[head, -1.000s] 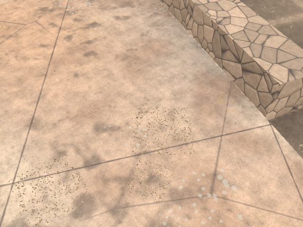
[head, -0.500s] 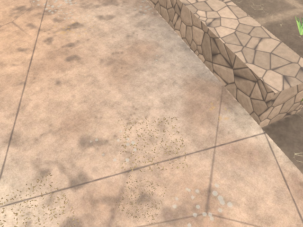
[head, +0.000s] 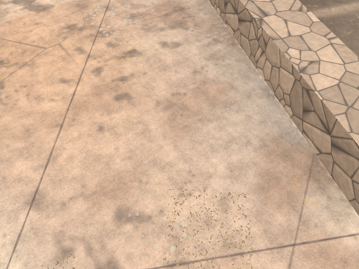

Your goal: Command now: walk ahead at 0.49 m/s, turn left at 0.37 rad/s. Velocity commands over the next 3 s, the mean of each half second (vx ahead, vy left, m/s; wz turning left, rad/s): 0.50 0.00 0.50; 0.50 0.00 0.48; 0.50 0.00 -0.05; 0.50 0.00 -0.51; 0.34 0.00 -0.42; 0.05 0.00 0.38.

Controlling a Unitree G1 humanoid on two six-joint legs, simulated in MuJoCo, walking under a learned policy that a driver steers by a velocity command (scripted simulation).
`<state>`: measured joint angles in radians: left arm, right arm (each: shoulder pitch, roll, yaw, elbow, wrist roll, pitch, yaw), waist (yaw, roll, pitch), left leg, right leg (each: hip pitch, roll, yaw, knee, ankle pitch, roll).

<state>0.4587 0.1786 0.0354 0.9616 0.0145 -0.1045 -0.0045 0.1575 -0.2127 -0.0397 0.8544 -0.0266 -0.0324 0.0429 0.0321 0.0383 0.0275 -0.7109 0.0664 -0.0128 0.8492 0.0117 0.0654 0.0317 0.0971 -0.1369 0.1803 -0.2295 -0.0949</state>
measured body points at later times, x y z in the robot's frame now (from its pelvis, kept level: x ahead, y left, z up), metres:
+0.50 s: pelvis +0.28 +0.06 +0.00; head +0.31 +0.07 +0.45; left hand +0.38 +0.33 -0.11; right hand +0.35 -0.21 -0.13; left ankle +0.23 +0.08 -0.74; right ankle +0.46 -0.10 -0.67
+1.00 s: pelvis +0.56 +0.09 +0.00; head +0.58 +0.09 +0.45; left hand +0.44 +0.34 -0.12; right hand +0.80 -0.07 -0.12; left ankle +0.53 +0.24 -0.67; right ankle +0.59 +0.01 -0.74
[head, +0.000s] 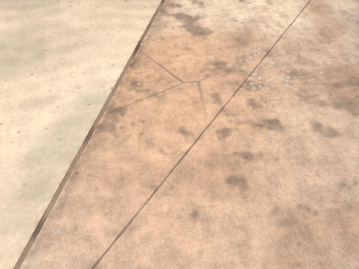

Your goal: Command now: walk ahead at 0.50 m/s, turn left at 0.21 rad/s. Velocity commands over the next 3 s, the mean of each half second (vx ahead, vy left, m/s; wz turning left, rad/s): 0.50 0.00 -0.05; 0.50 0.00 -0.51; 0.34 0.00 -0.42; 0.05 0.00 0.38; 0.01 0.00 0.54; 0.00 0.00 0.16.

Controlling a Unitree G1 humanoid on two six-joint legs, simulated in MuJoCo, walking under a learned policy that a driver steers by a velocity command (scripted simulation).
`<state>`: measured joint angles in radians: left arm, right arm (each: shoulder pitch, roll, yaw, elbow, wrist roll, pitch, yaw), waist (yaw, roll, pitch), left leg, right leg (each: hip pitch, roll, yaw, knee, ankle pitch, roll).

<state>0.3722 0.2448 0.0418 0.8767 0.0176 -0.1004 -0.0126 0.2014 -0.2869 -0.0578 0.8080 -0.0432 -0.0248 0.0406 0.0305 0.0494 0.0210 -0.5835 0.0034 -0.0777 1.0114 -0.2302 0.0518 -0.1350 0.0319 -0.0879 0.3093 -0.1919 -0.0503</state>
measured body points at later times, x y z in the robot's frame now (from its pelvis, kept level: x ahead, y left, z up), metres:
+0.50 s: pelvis +0.25 +0.05 +0.00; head +0.26 +0.07 +0.45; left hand +0.33 +0.31 -0.14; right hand +0.26 -0.21 -0.13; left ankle +0.22 +0.12 -0.75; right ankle +0.29 -0.10 -0.66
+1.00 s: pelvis +0.50 -0.03 -0.01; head +0.52 -0.05 +0.44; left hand +0.64 +0.21 -0.14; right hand +0.52 -0.32 -0.13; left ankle +0.58 +0.12 -0.66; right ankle +0.49 -0.07 -0.75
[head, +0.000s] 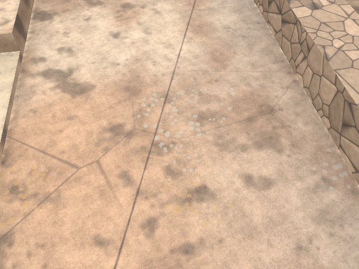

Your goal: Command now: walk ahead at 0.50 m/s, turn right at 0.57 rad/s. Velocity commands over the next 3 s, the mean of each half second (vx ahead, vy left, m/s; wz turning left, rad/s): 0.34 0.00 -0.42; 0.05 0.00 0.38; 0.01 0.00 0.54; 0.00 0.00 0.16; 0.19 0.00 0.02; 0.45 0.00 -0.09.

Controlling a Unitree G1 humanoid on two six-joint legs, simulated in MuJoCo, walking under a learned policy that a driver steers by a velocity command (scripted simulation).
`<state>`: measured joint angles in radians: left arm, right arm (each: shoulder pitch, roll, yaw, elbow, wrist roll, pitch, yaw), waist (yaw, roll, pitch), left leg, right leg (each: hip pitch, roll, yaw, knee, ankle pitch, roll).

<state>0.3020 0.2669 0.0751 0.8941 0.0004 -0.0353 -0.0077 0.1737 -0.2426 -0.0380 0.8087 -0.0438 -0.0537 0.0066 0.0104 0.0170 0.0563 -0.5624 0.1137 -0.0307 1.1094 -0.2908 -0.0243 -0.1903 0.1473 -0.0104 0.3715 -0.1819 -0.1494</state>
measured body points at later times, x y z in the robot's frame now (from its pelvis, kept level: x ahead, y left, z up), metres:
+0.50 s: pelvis +0.22 +0.05 +0.00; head +0.27 +0.06 +0.45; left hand +0.36 +0.30 -0.14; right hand +0.29 -0.22 -0.11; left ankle +0.32 +0.12 -0.74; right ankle +0.15 -0.06 -0.67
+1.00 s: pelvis +0.23 +0.04 +0.00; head +0.26 +0.02 +0.45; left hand +0.33 +0.31 -0.11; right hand +0.35 -0.23 -0.13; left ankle +0.21 +0.15 -0.69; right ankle +0.24 -0.06 -0.74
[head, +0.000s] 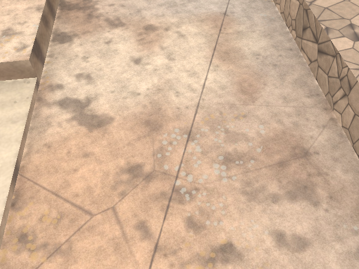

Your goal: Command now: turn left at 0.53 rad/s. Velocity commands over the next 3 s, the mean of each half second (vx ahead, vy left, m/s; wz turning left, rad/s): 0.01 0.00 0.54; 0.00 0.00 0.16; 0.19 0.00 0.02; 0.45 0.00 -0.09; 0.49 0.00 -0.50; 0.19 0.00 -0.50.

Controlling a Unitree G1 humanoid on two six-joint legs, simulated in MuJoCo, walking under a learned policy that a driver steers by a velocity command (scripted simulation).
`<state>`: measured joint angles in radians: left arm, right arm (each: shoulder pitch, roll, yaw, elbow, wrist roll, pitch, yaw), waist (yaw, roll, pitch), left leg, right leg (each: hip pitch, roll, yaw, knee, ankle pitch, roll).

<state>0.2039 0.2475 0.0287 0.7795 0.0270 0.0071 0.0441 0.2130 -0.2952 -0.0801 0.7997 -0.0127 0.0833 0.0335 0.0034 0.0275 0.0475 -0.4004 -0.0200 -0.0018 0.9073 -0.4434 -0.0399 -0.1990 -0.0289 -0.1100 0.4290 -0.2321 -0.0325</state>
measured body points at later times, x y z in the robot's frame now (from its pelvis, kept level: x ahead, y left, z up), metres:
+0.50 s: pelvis -0.01 +0.04 +0.00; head +0.02 +0.06 +0.45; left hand +0.02 +0.34 -0.12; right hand +0.16 -0.21 -0.11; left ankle -0.03 +0.11 -0.74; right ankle +0.05 -0.10 -0.69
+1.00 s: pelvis -0.01 +0.01 +0.00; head +0.00 +0.01 +0.45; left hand +0.01 +0.29 -0.13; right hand +0.15 -0.21 -0.14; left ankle -0.08 +0.12 -0.74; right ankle +0.03 -0.08 -0.74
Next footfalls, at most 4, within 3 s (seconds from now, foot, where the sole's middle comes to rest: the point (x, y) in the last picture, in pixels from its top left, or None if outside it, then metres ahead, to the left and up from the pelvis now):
0.14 left None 0.01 0.11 -0.78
0.66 right None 0.07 -0.06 -0.78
0.94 left None -0.04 0.13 -0.78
1.88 left None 0.38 0.21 -0.78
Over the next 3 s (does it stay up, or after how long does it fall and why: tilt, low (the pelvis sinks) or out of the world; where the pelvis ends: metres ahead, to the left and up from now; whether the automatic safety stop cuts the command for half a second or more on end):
stays up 0.77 0.17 -0.02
